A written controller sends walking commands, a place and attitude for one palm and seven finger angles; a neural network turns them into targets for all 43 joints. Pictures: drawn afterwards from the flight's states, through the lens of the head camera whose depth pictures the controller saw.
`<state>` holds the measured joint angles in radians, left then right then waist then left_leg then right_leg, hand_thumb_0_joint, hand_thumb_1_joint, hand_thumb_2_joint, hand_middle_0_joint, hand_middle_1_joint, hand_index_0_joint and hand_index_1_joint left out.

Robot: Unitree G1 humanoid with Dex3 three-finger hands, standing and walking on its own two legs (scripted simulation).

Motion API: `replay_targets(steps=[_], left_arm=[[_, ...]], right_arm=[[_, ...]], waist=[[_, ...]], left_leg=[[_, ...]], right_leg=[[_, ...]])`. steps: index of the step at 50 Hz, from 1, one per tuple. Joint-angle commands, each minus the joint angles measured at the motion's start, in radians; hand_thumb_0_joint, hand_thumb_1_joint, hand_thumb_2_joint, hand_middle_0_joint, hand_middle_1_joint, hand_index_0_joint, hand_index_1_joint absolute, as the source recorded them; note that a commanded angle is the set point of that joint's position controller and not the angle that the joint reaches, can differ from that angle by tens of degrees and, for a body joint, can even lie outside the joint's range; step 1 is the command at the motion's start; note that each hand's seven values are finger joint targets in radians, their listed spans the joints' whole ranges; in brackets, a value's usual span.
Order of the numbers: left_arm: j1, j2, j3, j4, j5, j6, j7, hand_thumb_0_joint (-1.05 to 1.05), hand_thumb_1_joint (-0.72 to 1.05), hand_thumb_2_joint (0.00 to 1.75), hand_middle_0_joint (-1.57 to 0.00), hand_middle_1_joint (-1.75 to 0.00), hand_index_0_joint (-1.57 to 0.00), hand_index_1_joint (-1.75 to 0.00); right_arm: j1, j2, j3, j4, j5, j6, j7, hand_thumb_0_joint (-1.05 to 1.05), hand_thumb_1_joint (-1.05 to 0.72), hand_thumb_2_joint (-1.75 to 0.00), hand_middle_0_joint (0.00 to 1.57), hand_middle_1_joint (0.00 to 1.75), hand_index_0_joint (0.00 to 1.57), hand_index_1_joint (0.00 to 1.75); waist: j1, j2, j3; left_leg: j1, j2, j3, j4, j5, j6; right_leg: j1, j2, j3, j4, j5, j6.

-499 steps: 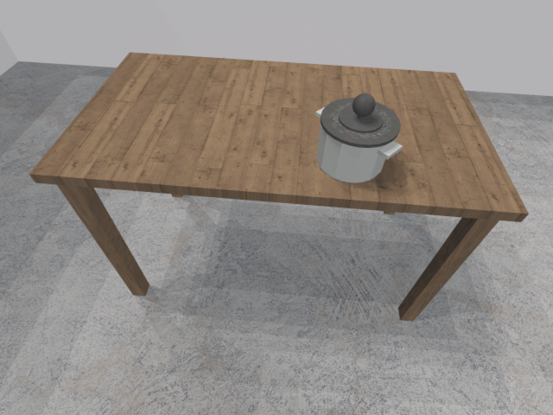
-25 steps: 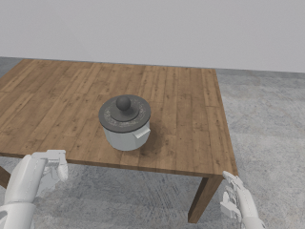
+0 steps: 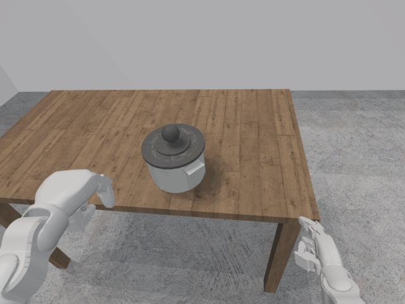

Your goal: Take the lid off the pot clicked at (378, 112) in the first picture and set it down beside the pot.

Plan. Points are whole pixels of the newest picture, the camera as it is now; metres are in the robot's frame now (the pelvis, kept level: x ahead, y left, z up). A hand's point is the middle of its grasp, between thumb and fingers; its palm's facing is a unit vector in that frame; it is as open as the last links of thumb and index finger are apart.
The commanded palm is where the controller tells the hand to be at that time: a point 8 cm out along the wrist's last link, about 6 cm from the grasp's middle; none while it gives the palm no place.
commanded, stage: reach forward and open the fingers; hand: left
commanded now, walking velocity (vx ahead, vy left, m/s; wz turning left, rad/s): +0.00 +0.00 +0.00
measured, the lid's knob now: (170, 133) +0.50 +0.16 +0.07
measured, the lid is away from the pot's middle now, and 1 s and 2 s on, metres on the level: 0.00 0.00 0.00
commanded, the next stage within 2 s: move the open hand above the knob in 0.50 s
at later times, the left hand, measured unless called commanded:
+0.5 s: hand (94, 175) +0.29 +0.25 +0.14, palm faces -0.15 -0.03 -0.99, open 10.2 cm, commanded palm +0.27 +0.25 +0.21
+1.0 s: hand (115, 153) +0.35 +0.23 +0.14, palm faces -0.20 -0.09 -0.98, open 10.3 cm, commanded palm +0.33 +0.22 +0.21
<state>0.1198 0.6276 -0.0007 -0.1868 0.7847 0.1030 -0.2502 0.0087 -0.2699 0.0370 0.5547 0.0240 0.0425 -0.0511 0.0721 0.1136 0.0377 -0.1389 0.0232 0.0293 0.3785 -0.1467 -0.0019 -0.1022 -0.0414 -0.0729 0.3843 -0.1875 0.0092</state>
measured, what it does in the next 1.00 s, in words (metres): stands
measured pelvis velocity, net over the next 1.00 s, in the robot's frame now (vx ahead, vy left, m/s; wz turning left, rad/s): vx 0.02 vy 0.01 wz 0.01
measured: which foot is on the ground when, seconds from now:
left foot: down 0.00-1.00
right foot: down 0.00-1.00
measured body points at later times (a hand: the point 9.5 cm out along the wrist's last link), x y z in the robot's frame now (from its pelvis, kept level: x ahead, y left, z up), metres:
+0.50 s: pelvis +0.00 +0.01 +0.00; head +0.00 -0.04 +0.45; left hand +0.29 +0.25 +0.19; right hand +0.20 -0.21 -0.11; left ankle +0.04 +0.12 -0.74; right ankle +0.02 -0.13 -0.74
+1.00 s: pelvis +0.02 +0.01 +0.00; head +0.04 -0.04 +0.45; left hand +0.36 +0.23 +0.19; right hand +0.26 -0.20 -0.09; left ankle +0.04 +0.12 -0.74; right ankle +0.02 -0.13 -0.74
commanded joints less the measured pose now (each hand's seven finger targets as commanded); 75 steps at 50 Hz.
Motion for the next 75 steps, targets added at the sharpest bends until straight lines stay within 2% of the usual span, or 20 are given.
replay_targets(steps=[1,4,7,9,16,20,23,26,31,35,38,43,46,52,56,59,67,70,73,75], left_arm=[[-0.219,0.197,0.154,-0.12,-0.012,-0.017,-0.019,0.0,-0.09,1.4,-0.94,-0.4,-0.94,-0.4],[-0.312,0.236,0.165,-0.127,-0.023,-0.041,-0.041,0.0,-0.18,1.43,-0.9,-0.29,-0.9,-0.29],[-0.406,0.298,0.209,-0.162,-0.011,-0.072,-0.034,0.0,-0.26,1.46,-0.86,-0.19,-0.86,-0.19],[-0.415,0.311,0.228,-0.125,-0.014,-0.085,-0.027,0.0,-0.32,1.47,-0.83,-0.12,-0.83,-0.12],[-0.414,0.213,0.157,-0.049,-0.036,-0.065,-0.027,0.0,-0.34,1.45,-0.81,-0.08,-0.81,-0.08],[-0.515,0.304,0.2,-0.11,-0.014,-0.065,-0.024,0.0,-0.34,1.45,-0.81,-0.08,-0.81,-0.08],[-0.558,0.335,0.232,-0.057,-0.011,-0.053,-0.022,0.0,-0.34,1.45,-0.81,-0.08,-0.81,-0.08],[-0.56,0.256,0.18,0.002,-0.024,-0.019,-0.031,0.0,-0.34,1.45,-0.81,-0.08,-0.81,-0.08],[-0.607,0.186,0.081,-0.021,-0.027,0.025,-0.07,0.0,-0.34,1.46,-0.82,-0.08,-0.82,-0.08],[-0.708,0.302,0.149,-0.05,0.0,0.045,-0.088,0.0,-0.34,1.46,-0.82,-0.08,-0.82,-0.08],[-0.804,0.253,0.086,-0.042,0.009,0.06,-0.096,0.0,-0.34,1.46,-0.82,-0.08,-0.82,-0.08],[-0.741,0.213,0.059,0.004,0.01,0.091,-0.121,0.0,-0.34,1.46,-0.82,-0.08,-0.82,-0.08],[-0.749,0.171,0.028,-0.021,0.011,0.102,-0.131,0.0,-0.34,1.46,-0.82,-0.08,-0.82,-0.08],[-0.897,0.254,0.066,-0.035,0.036,0.109,-0.124,0.0,-0.34,1.46,-0.82,-0.08,-0.82,-0.08],[-0.804,0.203,0.052,0.021,0.02,0.116,-0.118,0.0,-0.34,1.46,-0.82,-0.08,-0.82,-0.08],[-0.847,0.127,-0.033,0.058,0.019,0.13,-0.125,0.0,-0.34,1.46,-0.82,-0.08,-0.82,-0.08],[-1.028,0.215,0.012,0.053,0.054,0.136,-0.106,0.0,-0.34,1.46,-0.82,-0.08,-0.82,-0.08],[-0.968,0.199,0.015,0.106,0.041,0.134,-0.1,0.0,-0.34,1.46,-0.82,-0.08,-0.82,-0.08],[-0.917,0.128,-0.038,0.187,0.032,0.145,-0.11,0.0,-0.34,1.46,-0.82,-0.08,-0.82,-0.08],[-0.999,0.077,-0.1,0.173,0.038,0.154,-0.112,0.0,-0.34,1.46,-0.82,-0.08,-0.82,-0.08]], right_arm=[[-0.15,-0.092,-0.03,-0.132,0.006,-0.024,0.012,0.0,-0.9,-0.9,0.2,0.3,0.2,0.3],[-0.139,-0.104,-0.032,-0.122,0.003,-0.012,0.01,0.0,-0.9,-0.9,0.2,0.3,0.2,0.3],[-0.143,-0.099,-0.027,-0.123,-0.001,-0.026,0.005,0.0,-0.9,-0.9,0.2,0.3,0.2,0.3],[-0.127,-0.098,-0.028,-0.113,-0.002,-0.028,0.001,0.0,-0.9,-0.9,0.2,0.3,0.2,0.3],[-0.122,-0.106,-0.039,-0.114,0.014,-0.04,0.021,0.0,-0.9,-0.9,0.2,0.3,0.2,0.3],[-0.119,-0.11,-0.04,-0.11,0.004,-0.044,0.022,0.0,-0.9,-0.9,0.2,0.3,0.2,0.3],[-0.11,-0.111,-0.037,-0.099,0.005,-0.041,0.021,0.0,-0.9,-0.9,0.2,0.3,0.2,0.3],[-0.114,-0.115,-0.039,-0.107,0.019,-0.033,0.03,0.0,-0.9,-0.9,0.2,0.3,0.2,0.3],[-0.141,-0.114,-0.037,-0.128,0.021,-0.032,0.04,0.0,-0.9,-0.9,0.2,0.3,0.2,0.3],[-0.129,-0.12,-0.034,-0.113,0.015,-0.012,0.035,0.0,-0.9,-0.9,0.2,0.3,0.2,0.3],[-0.137,-0.108,-0.025,-0.108,0.018,-0.009,0.037,0.0,-0.9,-0.9,0.2,0.3,0.2,0.3],[-0.135,-0.107,-0.024,-0.117,0.02,0.006,0.052,0.0,-0.9,-0.9,0.2,0.3,0.2,0.3],[-0.154,-0.106,-0.027,-0.127,0.026,0.011,0.064,0.0,-0.9,-0.9,0.2,0.3,0.2,0.3],[-0.128,-0.105,-0.018,-0.104,0.021,0.022,0.057,0.0,-0.9,-0.9,0.2,0.3,0.2,0.3],[-0.132,-0.104,-0.022,-0.114,0.027,0.016,0.069,0.0,-0.9,-0.9,0.2,0.3,0.2,0.3],[-0.116,-0.102,-0.023,-0.107,0.032,0.032,0.073,0.0,-0.9,-0.9,0.2,0.3,0.2,0.3],[-0.106,-0.104,-0.021,-0.092,0.031,0.031,0.061,0.0,-0.9,-0.9,0.2,0.3,0.2,0.3],[-0.097,-0.103,-0.023,-0.096,0.034,0.025,0.065,0.0,-0.9,-0.9,0.2,0.3,0.2,0.3],[-0.096,-0.102,-0.023,-0.097,0.043,0.031,0.076,0.0,-0.9,-0.9,0.2,0.3,0.2,0.3],[-0.104,-0.107,-0.028,-0.095,0.047,0.045,0.075,0.0,-0.9,-0.9,0.2,0.3,0.2,0.3]], waist=[[-0.007,-0.037,-0.111],[-0.01,-0.07,-0.134],[0.0,-0.028,-0.206],[0.002,-0.035,-0.198],[-0.006,-0.066,-0.154],[0.01,-0.039,-0.244],[0.01,-0.053,-0.232],[-0.003,-0.059,-0.187],[-0.012,-0.06,-0.236],[-0.003,-0.068,-0.288],[-0.015,-0.046,-0.285],[-0.006,-0.077,-0.301],[-0.021,-0.075,-0.296],[-0.023,-0.042,-0.364],[-0.017,-0.062,-0.344],[-0.03,-0.106,-0.303],[-0.033,-0.078,-0.396],[-0.021,-0.096,-0.384],[-0.03,-0.122,-0.338],[-0.052,-0.133,-0.294]], left_leg=[[0.032,-0.034,-0.043,-0.071,-0.003,0.042],[0.037,-0.037,-0.037,-0.074,-0.023,0.046],[0.061,-0.042,-0.04,-0.07,-0.012,0.051],[0.068,-0.04,-0.045,-0.066,0.009,0.05],[0.044,-0.035,-0.046,-0.077,-0.023,0.044],[0.058,-0.038,-0.054,-0.077,0.015,0.047],[0.047,-0.035,-0.052,-0.073,0.032,0.046],[0.033,-0.036,-0.047,-0.067,0.031,0.042],[0.055,-0.043,-0.043,-0.056,0.057,0.046],[0.063,-0.048,-0.042,-0.049,0.102,0.049],[0.074,-0.047,-0.051,-0.049,0.124,0.045],[0.068,-0.054,-0.039,-0.028,0.177,0.048],[0.074,-0.052,-0.039,-0.009,0.184,0.049],[0.095,-0.055,-0.045,-0.004,0.243,0.048],[0.084,-0.052,-0.049,0.012,0.259,0.046],[0.057,-0.051,-0.038,0.0,0.213,0.043],[0.084,-0.058,-0.041,0.011,0.242,0.048],[0.067,-0.06,-0.038,0.02,0.257,0.048],[0.036,-0.058,-0.024,0.016,0.224,0.043],[0.027,-0.053,-0.021,0.01,0.168,0.043]], right_leg=[[-0.035,0.039,0.068,-0.106,-0.027,-0.032],[-0.032,0.029,0.053,-0.108,-0.056,-0.025],[-0.003,0.025,0.06,-0.098,-0.066,-0.031],[-0.011,0.024,0.055,-0.103,-0.044,-0.031],[-0.044,0.036,0.05,-0.1,-0.062,-0.034],[0.003,0.02,0.046,-0.072,-0.023,-0.033],[-0.001,0.023,0.043,-0.069,-0.01,-0.035],[-0.035,0.035,0.039,-0.07,0.0,-0.038],[-0.026,0.033,0.037,-0.052,0.045,-0.036],[0.01,0.026,0.036,-0.039,0.096,-0.035],[0.0,0.029,0.028,-0.037,0.105,-0.037],[0.015,0.028,0.026,-0.021,0.174,-0.039],[-0.005,0.037,0.031,-0.013,0.195,-0.042],[0.029,0.035,0.027,0.003,0.235,-0.042],[0.013,0.04,0.03,0.015,0.255,-0.044],[-0.012,0.032,0.016,0.008,0.234,-0.035],[0.025,0.033,0.027,0.028,0.257,-0.038],[0.028,0.028,0.027,0.036,0.293,-0.037],[0.003,0.028,0.019,0.035,0.272,-0.033],[-0.039,0.027,0.019,0.022,0.231,-0.031]])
